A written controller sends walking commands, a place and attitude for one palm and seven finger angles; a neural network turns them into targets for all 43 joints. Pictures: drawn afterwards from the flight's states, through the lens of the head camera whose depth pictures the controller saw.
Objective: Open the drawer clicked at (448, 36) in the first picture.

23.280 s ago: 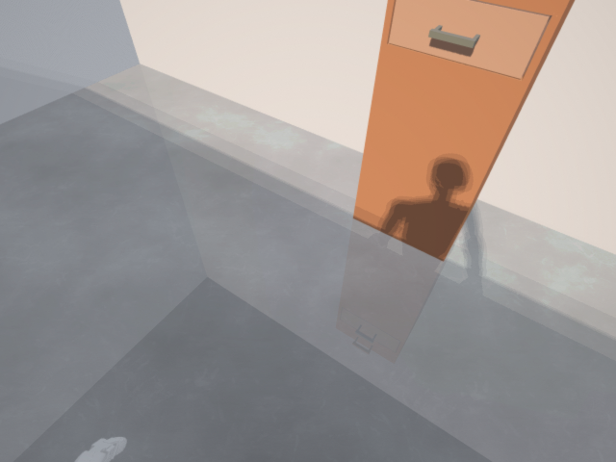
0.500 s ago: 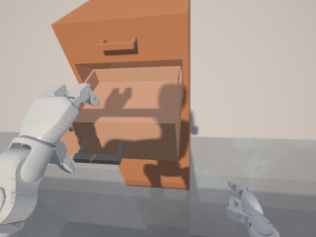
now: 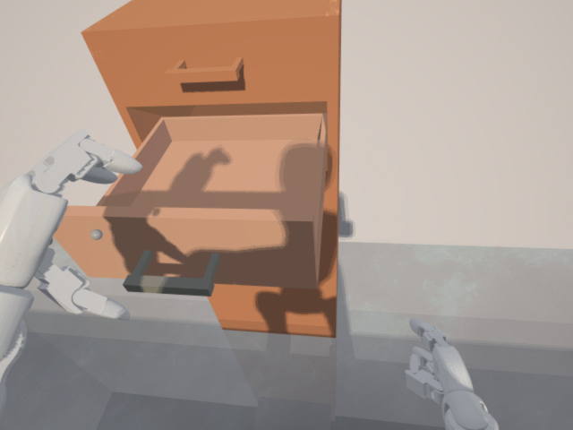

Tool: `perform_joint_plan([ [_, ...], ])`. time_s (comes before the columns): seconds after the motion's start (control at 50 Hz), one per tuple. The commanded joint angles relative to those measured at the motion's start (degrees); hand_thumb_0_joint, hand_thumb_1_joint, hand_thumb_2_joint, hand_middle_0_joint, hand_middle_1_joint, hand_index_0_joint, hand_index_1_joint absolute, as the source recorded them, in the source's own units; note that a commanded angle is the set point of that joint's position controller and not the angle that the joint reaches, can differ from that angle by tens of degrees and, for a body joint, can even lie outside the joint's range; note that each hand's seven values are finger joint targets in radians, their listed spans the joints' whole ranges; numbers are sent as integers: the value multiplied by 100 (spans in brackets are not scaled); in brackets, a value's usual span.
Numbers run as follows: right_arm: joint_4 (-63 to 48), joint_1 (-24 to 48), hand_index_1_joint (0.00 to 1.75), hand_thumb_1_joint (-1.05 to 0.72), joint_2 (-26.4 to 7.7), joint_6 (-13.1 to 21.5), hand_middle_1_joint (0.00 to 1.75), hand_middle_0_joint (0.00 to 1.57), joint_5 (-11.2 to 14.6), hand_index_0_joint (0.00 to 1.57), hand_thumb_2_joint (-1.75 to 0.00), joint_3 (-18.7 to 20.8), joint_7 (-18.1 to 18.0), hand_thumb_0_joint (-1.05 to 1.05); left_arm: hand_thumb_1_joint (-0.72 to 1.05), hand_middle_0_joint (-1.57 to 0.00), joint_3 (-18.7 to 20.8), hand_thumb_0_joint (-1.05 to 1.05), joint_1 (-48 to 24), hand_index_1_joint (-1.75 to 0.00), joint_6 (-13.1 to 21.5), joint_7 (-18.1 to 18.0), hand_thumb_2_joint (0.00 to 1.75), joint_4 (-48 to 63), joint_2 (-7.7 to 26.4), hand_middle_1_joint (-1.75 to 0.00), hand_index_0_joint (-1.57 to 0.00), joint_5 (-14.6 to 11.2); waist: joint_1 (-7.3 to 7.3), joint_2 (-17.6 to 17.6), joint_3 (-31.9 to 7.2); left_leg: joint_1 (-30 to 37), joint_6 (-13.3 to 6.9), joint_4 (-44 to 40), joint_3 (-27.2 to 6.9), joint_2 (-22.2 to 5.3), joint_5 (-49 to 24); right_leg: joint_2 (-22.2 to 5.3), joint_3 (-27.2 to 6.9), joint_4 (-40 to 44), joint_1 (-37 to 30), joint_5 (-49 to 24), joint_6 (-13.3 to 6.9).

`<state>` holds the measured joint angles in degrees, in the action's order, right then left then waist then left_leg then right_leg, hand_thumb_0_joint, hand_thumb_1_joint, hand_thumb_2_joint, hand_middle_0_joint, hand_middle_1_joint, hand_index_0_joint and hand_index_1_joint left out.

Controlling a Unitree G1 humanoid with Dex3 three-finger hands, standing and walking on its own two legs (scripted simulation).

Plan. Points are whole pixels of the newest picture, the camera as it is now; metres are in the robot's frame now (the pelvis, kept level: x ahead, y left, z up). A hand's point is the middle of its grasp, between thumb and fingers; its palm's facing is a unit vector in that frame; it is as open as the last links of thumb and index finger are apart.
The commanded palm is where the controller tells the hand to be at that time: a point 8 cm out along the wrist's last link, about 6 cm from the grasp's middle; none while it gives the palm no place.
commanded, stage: draw the hand back to the body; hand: left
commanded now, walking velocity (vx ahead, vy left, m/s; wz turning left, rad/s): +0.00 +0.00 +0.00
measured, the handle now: (174, 272) +0.29 +0.21 +0.10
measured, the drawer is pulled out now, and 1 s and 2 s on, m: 0.30 0.30 0.30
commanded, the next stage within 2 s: step back with the hand held close in 0.90 s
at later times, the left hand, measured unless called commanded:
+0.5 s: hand (58, 196) +0.22 +0.22 +0.29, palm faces +0.49 -0.79 -0.37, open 10.5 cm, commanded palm +0.17 +0.28 +0.29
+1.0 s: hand (40, 208) +0.21 +0.23 +0.29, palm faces +0.54 -0.78 -0.32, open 7.5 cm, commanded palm +0.16 +0.28 +0.29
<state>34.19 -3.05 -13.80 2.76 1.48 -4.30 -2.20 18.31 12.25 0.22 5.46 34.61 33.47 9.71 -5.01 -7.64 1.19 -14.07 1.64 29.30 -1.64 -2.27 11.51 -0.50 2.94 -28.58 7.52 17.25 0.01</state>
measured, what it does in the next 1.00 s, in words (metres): stands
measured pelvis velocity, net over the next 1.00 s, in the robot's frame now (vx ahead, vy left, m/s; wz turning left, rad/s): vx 0.02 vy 0.00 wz -0.02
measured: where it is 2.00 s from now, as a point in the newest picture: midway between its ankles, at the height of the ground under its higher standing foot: outside the picture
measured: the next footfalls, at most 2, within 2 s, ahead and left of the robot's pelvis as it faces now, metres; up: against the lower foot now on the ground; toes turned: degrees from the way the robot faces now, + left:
none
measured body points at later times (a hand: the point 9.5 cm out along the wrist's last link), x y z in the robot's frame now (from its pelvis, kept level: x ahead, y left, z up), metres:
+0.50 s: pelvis +0.03 +0.00 +0.01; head +0.01 -0.02 +0.45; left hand +0.19 +0.26 +0.31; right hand +0.21 -0.22 -0.08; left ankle +0.05 +0.14 -0.74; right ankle -0.02 -0.12 -0.74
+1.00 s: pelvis +0.02 +0.00 +0.01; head +0.00 -0.02 +0.45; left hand +0.18 +0.27 +0.30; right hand +0.22 -0.21 -0.07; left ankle +0.05 +0.14 -0.74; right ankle -0.02 -0.12 -0.74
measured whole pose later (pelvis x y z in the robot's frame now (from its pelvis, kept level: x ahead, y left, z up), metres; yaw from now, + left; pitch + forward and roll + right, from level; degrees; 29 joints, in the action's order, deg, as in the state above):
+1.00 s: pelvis +0.02 +0.00 +0.01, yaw -1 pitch -5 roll +0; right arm 37.6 -8.1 -11.5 6.5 0.4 -1.5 -3.8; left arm 27.1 16.0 8.1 -6.8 35.8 21.3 -5.2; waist -4.0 -4.2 1.4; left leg -8.5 1.7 25.4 -0.1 -2.7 11.9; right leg -0.3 1.6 -23.0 1.8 16.2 0.2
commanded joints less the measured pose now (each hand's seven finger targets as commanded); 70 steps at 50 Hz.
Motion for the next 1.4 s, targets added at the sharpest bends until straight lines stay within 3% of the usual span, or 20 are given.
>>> perform_joint_plan([
  [0.0,-705,612,30,-90,-384,676,30,20,-39,20,-90,299,-250,0,-29,-29,1676,0,-826,-107,831,-896,39,979,659,-107,-29,-1445,175,714,-711,1087,-203,-345,348,139,-23,74,43,959,455,-690,49],
  [0.02,-755,553,30,-90,-240,727,30,20,-55,20,-90,238,-261,0,-26,-28,1412,0,-889,-104,975,-963,40,1141,213,-104,-28,-1487,156,282,-913,1115,-198,-418,370,185,-20,36,52,972,330,-580,33],
  [0.04,-677,473,30,-90,-235,759,30,20,-54,20,-90,261,-282,0,-22,-28,1322,0,-583,-102,1007,-1039,42,903,22,-102,-28,-1516,177,337,-614,1110,-190,-463,376,146,-78,58,73,998,423,-596,36],
  [0.12,-597,391,30,-90,-326,883,30,20,-112,20,-90,329,-294,0,-8,-27,893,0,-789,-93,1179,-1178,48,1140,-330,-93,-27,-1479,186,-111,-361,1074,-201,-624,370,161,-203,62,20,1102,358,-646,-9],
  [0.18,-588,362,30,-90,-360,955,30,20,-144,20,-90,383,-260,0,2,-26,784,0,-752,-86,1272,-1239,52,1447,-319,-86,-26,-1391,140,-88,-517,1144,-215,-646,339,165,-571,68,24,984,179,-968,-39],
  [0.26,-581,333,30,-90,-349,976,30,20,-173,20,-90,438,-254,0,17,-25,1107,0,-314,-77,1340,-1300,58,1612,-95,-77,-25,-1395,67,301,-723,1163,-223,-570,365,172,-1010,84,38,899,-56,-1521,-47],
  [0.46,-562,214,30,-90,-376,732,30,20,-66,20,-90,546,-230,0,51,-23,1522,0,44,-55,1182,-1248,74,857,-91,-55,-23,-1529,123,628,-459,1138,-192,-602,427,97,-1141,131,79,946,71,-1748,-1],
  [0.58,-619,248,30,-90,-379,683,30,20,-90,20,-90,557,-210,0,73,-21,1504,0,54,-41,1149,-1245,82,1259,-42,-41,-21,-1493,93,524,-815,1283,-218,-537,428,134,-1373,103,48,890,-68,-2032,2],
  [0.68,-609,269,30,-90,-346,735,30,20,-122,20,-90,517,-210,0,90,-20,1362,0,-135,-30,1120,-1295,90,1505,-71,-30,-20,-1430,123,356,-738,1296,-191,-518,379,152,-1352,118,61,903,9,-1925,-15],
  [0.7,-589,283,30,-90,-354,755,30,20,-125,20,-90,517,-222,0,90,-20,1396,0,-204,-30,1111,-1307,90,1563,-7,-30,-20,-1426,119,132,-696,1308,-171,-520,383,160,-1291,124,40,957,32,-1864,-38],
  [0.78,-573,284,30,-90,-309,726,30,20,-117,20,-90,493,-245,0,90,-20,1403,0,-341,-30,1072,-1329,90,1174,-77,-30,-20,-1433,139,359,-354,1163,-162,-621,337,139,-877,135,51,1031,204,-1365,-29],
  [0.82,-558,283,30,-90,-319,716,30,20,-114,20,-90,489,-242,0,90,-20,1381,0,-369,-30,1061,-1319,90,1067,-117,-30,-20,-1449,139,249,-300,1134,-144,-661,316,138,-812,127,41,1065,192,-1278,-47],
  [0.98,-639,355,30,-90,-335,669,30,20,-105,20,-90,516,-206,0,90,-20,1351,0,-238,-30,1046,-1259,90,1184,-128,-30,-20,-1487,87,444,-494,1169,-175,-651,318,134,-832,120,21,1029,91,-1326,-20],
  [1.0,-827,230,30,-90,-466,563,30,20,-33,20,-90,406,-138,0,90,-20,2231,0,-1089,-30,1326,-1314,90,1294,944,-30,-20,-1383,369,198,162,587,-246,-518,180,55,-514,-158,-174,1228,699,-1345,18],
  [1.02,-747,299,30,-90,-488,499,30,20,-73,20,-90,503,-177,0,90,-20,1828,0,-384,-30,1323,-1218,90,1010,451,-30,-20,-1450,356,841,-139,561,-269,-254,85,48,-749,-265,-170,1240,797,-1470,38],
  [1.04,-789,280,30,-90,-467,438,30,20,-74,20,-90,508,-164,0,90,-20,1682,0,-77,-30,1276,-1178,90,976,324,-30,-20,-1442,373,1162,-129,581,-274,-66,109,52,-927,-362,-271,1311,897,-1555,22],
  [1.12,-845,43,30,-90,-534,330,30,20,-43,20,-90,589,-137,0,90,-20,1859,0,598,-30,1350,-1209,90,1380,421,-30,-20,-1431,421,630,-829,515,-217,187,139,10,-1635,-545,-254,897,545,-2353,-67],
  [1.22,-1017,-98,30,-90,-549,211,30,20,-1,20,-90,695,-145,0,90,-20,2336,0,1230,-30,1398,-1310,90,1976,729,-30,-20,-1472,424,547,-1460,510,-181,170,69,-168,-2673,-361,-87,330,262,-2760,15],
  [1.3,-1040,-146,30,-90,-640,249,30,20,-19,20,-90,768,-165,0,90,-20,2613,0,1314,-30,1466,-1397,90,2273,928,-30,-20,-1488,391,166,-1613,342,-221,-96,-174,-347,-2694,-89,-6,16,232,-2124,70],
  [1.38,-990,-265,30,-90,-670,368,30,20,-60,20,-90,780,-167,0,90,-20,2671,0,1218,-30,1526,-1451,90,1928,843,-30,-20,-1460,399,-63,-1321,-536,-348,-578,-417,-647,-1647,101,10,-464,120,-926,76],
])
